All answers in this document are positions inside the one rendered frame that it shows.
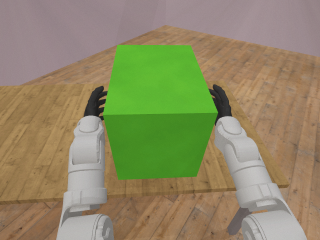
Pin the robot left forearm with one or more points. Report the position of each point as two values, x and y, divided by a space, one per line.
86 165

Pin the carton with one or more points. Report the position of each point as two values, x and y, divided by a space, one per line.
159 113

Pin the robot right forearm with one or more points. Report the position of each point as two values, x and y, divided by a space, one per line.
254 187

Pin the table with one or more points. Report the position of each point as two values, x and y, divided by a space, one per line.
37 125

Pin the left robot upper arm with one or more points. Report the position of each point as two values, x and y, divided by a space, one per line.
87 227

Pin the right robot upper arm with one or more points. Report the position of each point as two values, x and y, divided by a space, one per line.
271 225

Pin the robot right hand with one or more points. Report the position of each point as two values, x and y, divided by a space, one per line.
221 102

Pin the robot left hand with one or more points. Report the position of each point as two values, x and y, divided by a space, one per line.
92 107

